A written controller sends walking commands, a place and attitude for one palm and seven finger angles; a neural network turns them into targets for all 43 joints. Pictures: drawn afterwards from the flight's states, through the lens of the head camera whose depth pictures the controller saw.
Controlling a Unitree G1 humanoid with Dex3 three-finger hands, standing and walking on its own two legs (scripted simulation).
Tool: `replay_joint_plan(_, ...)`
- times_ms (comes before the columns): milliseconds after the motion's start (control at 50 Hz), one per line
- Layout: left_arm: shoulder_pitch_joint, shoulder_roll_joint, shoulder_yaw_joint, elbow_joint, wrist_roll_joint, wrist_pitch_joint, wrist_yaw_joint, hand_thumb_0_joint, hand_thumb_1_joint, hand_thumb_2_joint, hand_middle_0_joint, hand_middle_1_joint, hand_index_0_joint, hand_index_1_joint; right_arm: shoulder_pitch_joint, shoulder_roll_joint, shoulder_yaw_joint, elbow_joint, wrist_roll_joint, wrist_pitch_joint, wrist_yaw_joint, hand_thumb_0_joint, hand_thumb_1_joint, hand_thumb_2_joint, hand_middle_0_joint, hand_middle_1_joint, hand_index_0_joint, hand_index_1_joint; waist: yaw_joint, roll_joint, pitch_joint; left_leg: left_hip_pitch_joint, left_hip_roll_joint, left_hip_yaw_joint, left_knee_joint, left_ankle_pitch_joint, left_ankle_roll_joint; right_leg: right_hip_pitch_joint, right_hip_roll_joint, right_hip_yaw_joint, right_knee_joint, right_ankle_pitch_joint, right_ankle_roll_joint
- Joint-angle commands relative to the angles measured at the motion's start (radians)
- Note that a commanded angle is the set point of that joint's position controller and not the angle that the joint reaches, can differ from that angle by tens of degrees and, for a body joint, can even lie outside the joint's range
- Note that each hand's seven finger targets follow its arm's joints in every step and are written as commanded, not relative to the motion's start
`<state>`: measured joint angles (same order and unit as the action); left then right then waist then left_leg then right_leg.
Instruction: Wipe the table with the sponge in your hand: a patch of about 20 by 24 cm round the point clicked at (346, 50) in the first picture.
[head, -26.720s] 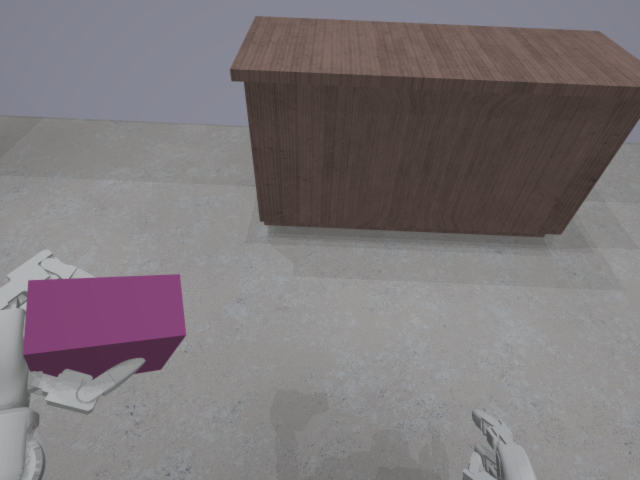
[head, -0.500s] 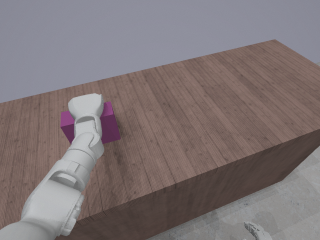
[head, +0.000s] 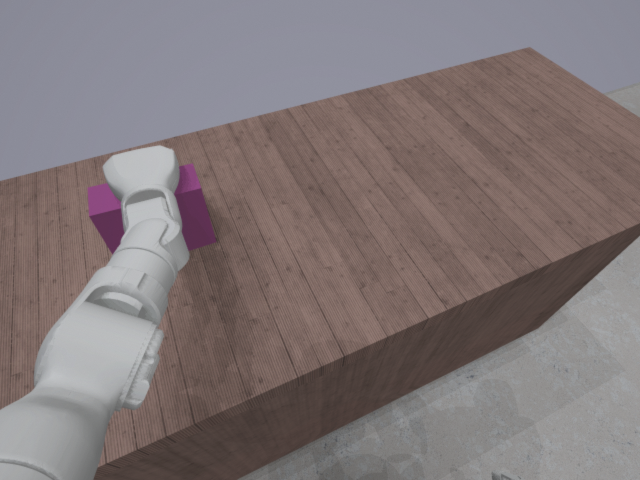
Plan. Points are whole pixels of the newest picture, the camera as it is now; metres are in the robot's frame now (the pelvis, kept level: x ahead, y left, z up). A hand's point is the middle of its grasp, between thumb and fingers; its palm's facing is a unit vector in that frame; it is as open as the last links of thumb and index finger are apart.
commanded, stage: wipe back along the third lane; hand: left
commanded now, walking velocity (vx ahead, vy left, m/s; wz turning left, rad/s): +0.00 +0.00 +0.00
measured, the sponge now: (161, 226) +0.46 +0.23 +0.03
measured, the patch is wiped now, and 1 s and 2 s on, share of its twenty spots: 1.00 1.00 1.00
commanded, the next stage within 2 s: slide back across to the middle lane in 1.78 s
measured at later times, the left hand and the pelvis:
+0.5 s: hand (155, 209) +0.46 +0.22 +0.07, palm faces -0.02 -0.02 -1.00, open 9.7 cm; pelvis +0.02 +0.01 +0.01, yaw -1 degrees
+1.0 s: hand (165, 236) +0.41 +0.20 +0.07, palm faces +0.00 -0.03 -1.00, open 9.7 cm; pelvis +0.03 +0.01 +0.01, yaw +1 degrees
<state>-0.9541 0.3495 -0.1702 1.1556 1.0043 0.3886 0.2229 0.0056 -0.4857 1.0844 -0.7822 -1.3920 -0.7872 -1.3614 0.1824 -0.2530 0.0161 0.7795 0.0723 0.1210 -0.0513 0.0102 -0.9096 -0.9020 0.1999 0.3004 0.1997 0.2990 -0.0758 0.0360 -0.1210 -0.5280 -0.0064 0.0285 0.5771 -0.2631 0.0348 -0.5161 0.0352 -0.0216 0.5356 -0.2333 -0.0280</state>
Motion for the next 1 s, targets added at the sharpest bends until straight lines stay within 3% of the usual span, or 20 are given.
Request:
replay_joint_plan(0, -0.396, 0.205, 0.021, -0.031, 0.041, 0.006, 0.012, 0.0, 0.1, 1.3, -1.2, -1.6, -1.2, -1.6, 0.03, -0.162, -0.052, -0.079, -0.01, -0.031, -0.006, 0.0, -0.9, -0.9, 0.2, 0.3, 0.2, 0.3, -0.04, -0.052, -0.275, 0.128, 0.027, -0.041, -0.049, 0.133, 0.005, 0.096, -0.012, 0.032, -0.057, 0.152, -0.013)
replay_joint_plan(60, -0.363, 0.174, 0.019, -0.029, 0.033, -0.009, 0.0, 0.0, 0.1, 1.3, -1.2, -1.6, -1.2, -1.6, 0.05, -0.157, -0.059, -0.083, -0.013, -0.036, 0.0, 0.0, -0.9, -0.9, 0.2, 0.3, 0.2, 0.3, -0.031, -0.057, -0.333, 0.137, 0.028, -0.043, -0.037, 0.182, 0.005, 0.126, -0.009, 0.031, -0.044, 0.213, -0.017)
replay_joint_plan(100, -0.281, 0.168, 0.025, -0.034, 0.025, -0.022, -0.007, 0.0, 0.1, 1.3, -1.2, -1.6, -1.2, -1.6, 0.058, -0.154, -0.062, -0.093, -0.015, -0.033, 0.006, 0.0, -0.9, -0.9, 0.2, 0.3, 0.2, 0.3, -0.008, -0.05, -0.355, 0.145, 0.026, -0.033, -0.032, 0.202, 0.005, 0.157, -0.009, 0.033, -0.044, 0.246, -0.015)
replay_joint_plan(140, -0.233, 0.121, 0.004, -0.058, 0.013, -0.034, -0.009, 0.0, 0.1, 1.3, -1.2, -1.6, -1.2, -1.6, 0.051, -0.149, -0.065, -0.103, -0.015, -0.03, 0.01, 0.0, -0.9, -0.9, 0.2, 0.3, 0.2, 0.3, 0.0, -0.066, -0.351, 0.149, 0.027, -0.028, -0.036, 0.218, 0.004, 0.172, -0.008, 0.035, -0.049, 0.273, -0.015)
replay_joint_plan(160, -0.211, 0.127, 0.027, -0.074, 0.0, -0.043, -0.007, 0.0, 0.1, 1.3, -1.2, -1.6, -1.2, -1.6, 0.044, -0.149, -0.067, -0.102, -0.015, -0.03, 0.01, 0.0, -0.9, -0.9, 0.2, 0.3, 0.2, 0.3, 0.011, -0.079, -0.365, 0.145, 0.027, -0.032, -0.037, 0.238, 0.006, 0.195, -0.009, 0.038, -0.046, 0.302, -0.018)
replay_joint_plan(240, -0.126, 0.089, 0.004, -0.098, -0.019, -0.022, 0.007, 0.0, 0.1, 1.3, -1.2, -1.6, -1.2, -1.6, 0.016, -0.147, -0.065, -0.109, -0.005, -0.02, 0.018, 0.0, -0.9, -0.9, 0.2, 0.3, 0.2, 0.3, 0.025, -0.104, -0.284, 0.141, 0.024, -0.021, -0.06, 0.211, 0.006, 0.202, -0.012, 0.04, -0.074, 0.289, -0.015)
replay_joint_plan(260, -0.109, 0.105, 0.027, -0.117, -0.03, -0.015, 0.01, 0.0, 0.1, 1.3, -1.2, -1.6, -1.2, -1.6, -0.002, -0.148, -0.064, -0.109, -0.002, -0.018, 0.019, 0.0, -0.9, -0.9, 0.2, 0.3, 0.2, 0.3, 0.043, -0.08, -0.299, 0.147, 0.023, -0.024, -0.071, 0.223, 0.005, 0.219, -0.014, 0.04, -0.073, 0.291, -0.02)
replay_joint_plan(300, -0.093, 0.06, -0.015, -0.147, -0.033, 0.003, 0.011, 0.0, 0.1, 1.3, -1.2, -1.6, -1.2, -1.6, -0.014, -0.143, -0.064, -0.114, -0.001, -0.013, 0.022, 0.0, -0.9, -0.9, 0.2, 0.3, 0.2, 0.3, 0.039, -0.078, -0.281, 0.167, 0.023, -0.019, -0.074, 0.225, 0.005, 0.221, -0.014, 0.033, -0.078, 0.291, -0.018)
replay_joint_plan(320, -0.053, 0.079, 0.009, -0.141, -0.035, 0.013, 0.013, 0.0, 0.1, 1.3, -1.2, -1.6, -1.2, -1.6, -0.023, -0.144, -0.064, -0.113, 0.001, -0.011, 0.024, 0.0, -0.9, -0.9, 0.2, 0.3, 0.2, 0.3, 0.051, -0.104, -0.278, 0.171, 0.024, -0.022, -0.078, 0.229, 0.005, 0.23, -0.013, 0.033, -0.081, 0.29, -0.02)
replay_joint_plan(360, -0.021, 0.052, -0.002, -0.184, -0.048, 0.03, 0.008, 0.0, 0.1, 1.3, -1.2, -1.6, -1.2, -1.6, -0.061, -0.141, -0.061, -0.127, 0.006, -0.006, 0.024, 0.0, -0.9, -0.9, 0.2, 0.3, 0.2, 0.3, 0.064, -0.105, -0.277, 0.18, 0.021, -0.024, -0.088, 0.25, 0.004, 0.251, -0.016, 0.033, -0.082, 0.314, -0.024)
replay_joint_plan(460, 0.023, -0.024, -0.06, -0.294, -0.063, 0.081, -0.009, 0.0, 0.1, 1.3, -1.2, -1.6, -1.2, -1.6, -0.13, -0.134, -0.054, -0.159, 0.012, 0.013, 0.024, 0.0, -0.9, -0.9, 0.2, 0.3, 0.2, 0.3, 0.068, -0.118, -0.243, 0.229, 0.021, -0.03, -0.101, 0.275, 0.0, 0.249, -0.016, 0.02, -0.086, 0.32, -0.028)
replay_joint_plan(480, 0.028, -0.011, -0.057, -0.298, -0.057, 0.092, -0.011, 0.0, 0.1, 1.3, -1.2, -1.6, -1.2, -1.6, -0.134, -0.137, -0.051, -0.159, 0.011, 0.017, 0.021, 0.0, -0.9, -0.9, 0.2, 0.3, 0.2, 0.3, 0.068, -0.121, -0.224, 0.238, 0.02, -0.031, -0.102, 0.273, 0.0, 0.241, -0.013, 0.021, -0.089, 0.311, -0.03)
replay_joint_plan(540, 0.075, -0.065, -0.096, -0.364, -0.053, 0.119, -0.022, 0.0, 0.1, 1.3, -1.2, -1.6, -1.2, -1.6, -0.168, -0.126, -0.048, -0.18, 0.011, 0.03, 0.023, 0.0, -0.9, -0.9, 0.2, 0.3, 0.2, 0.3, 0.082, -0.115, -0.241, 0.279, 0.021, -0.036, -0.103, 0.309, -0.007, 0.245, -0.012, 0.013, -0.084, 0.321, -0.037)
replay_joint_plan(620, 0.052, -0.081, -0.12, -0.42, -0.046, 0.15, -0.035, 0.0, 0.1, 1.3, -1.2, -1.6, -1.2, -1.6, -0.209, -0.122, -0.041, -0.191, 0.012, 0.051, 0.017, 0.0, -0.9, -0.9, 0.2, 0.3, 0.2, 0.3, 0.079, -0.107, -0.225, 0.31, 0.02, -0.044, -0.105, 0.322, -0.014, 0.231, -0.012, 0.005, -0.085, 0.307, -0.042)
replay_joint_plan(720, 0.097, -0.157, -0.18, -0.478, -0.038, 0.166, -0.047, 0.0, 0.1, 1.3, -1.2, -1.6, -1.2, -1.6, -0.248, -0.11, -0.037, -0.21, 0.01, 0.066, 0.028, 0.0, -0.9, -0.9, 0.2, 0.3, 0.2, 0.3, 0.089, -0.094, -0.237, 0.346, 0.018, -0.052, -0.093, 0.371, -0.021, 0.231, -0.008, -0.002, -0.069, 0.325, -0.053)
replay_joint_plan(760, 0.108, -0.143, -0.164, -0.506, -0.04, 0.168, -0.05, 0.0, 0.1, 1.3, -1.2, -1.6, -1.2, -1.6, -0.268, -0.112, -0.036, -0.215, 0.009, 0.073, 0.03, 0.0, -0.9, -0.9, 0.2, 0.3, 0.2, 0.3, 0.096, -0.097, -0.245, 0.347, 0.02, -0.059, -0.094, 0.381, -0.024, 0.243, -0.008, 0.0, -0.066, 0.331, -0.058)
replay_joint_plan(820, 0.109, -0.176, -0.21, -0.516, -0.037, 0.182, -0.056, 0.0, 0.1, 1.3, -1.2, -1.6, -1.2, -1.6, -0.275, -0.107, -0.029, -0.222, 0.012, 0.079, 0.034, 0.0, -0.9, -0.9, 0.2, 0.3, 0.2, 0.3, 0.092, -0.07, -0.209, 0.337, 0.014, -0.057, -0.092, 0.366, -0.022, 0.236, -0.008, 0.001, -0.063, 0.323, -0.061)
replay_joint_plan(880, 0.17, -0.14, -0.176, -0.536, -0.049, 0.188, -0.058, 0.0, 0.1, 1.3, -1.2, -1.6, -1.2, -1.6, -0.288, -0.11, -0.026, -0.231, 0.015, 0.08, 0.036, 0.0, -0.9, -0.9, 0.2, 0.3, 0.2, 0.3, 0.109, -0.083, -0.204, 0.322, 0.012, -0.057, -0.103, 0.337, -0.02, 0.265, -0.008, 0.003, -0.068, 0.306, -0.061)
replay_joint_plan(940, 0.205, -0.168, -0.207, -0.566, -0.051, 0.195, -0.065, 0.0, 0.1, 1.3, -1.2, -1.6, -1.2, -1.6, -0.295, -0.109, -0.024, -0.238, 0.016, 0.079, 0.042, 0.0, -0.9, -0.9, 0.2, 0.3, 0.2, 0.3, 0.11, -0.094, -0.204, 0.32, 0.009, -0.054, -0.105, 0.33, -0.015, 0.277, -0.009, 0.007, -0.07, 0.315, -0.061)
replay_joint_plan(980, 0.231, -0.127, -0.172, -0.586, -0.058, 0.195, -0.065, 0.0, 0.1, 1.3, -1.2, -1.6, -1.2, -1.6, -0.301, -0.115, -0.022, -0.24, 0.018, 0.079, 0.041, 0.0, -0.9, -0.9, 0.2, 0.3, 0.2, 0.3, 0.114, -0.119, -0.2, 0.311, 0.008, -0.054, -0.11, 0.313, -0.012, 0.295, -0.009, 0.017, -0.075, 0.313, -0.06)
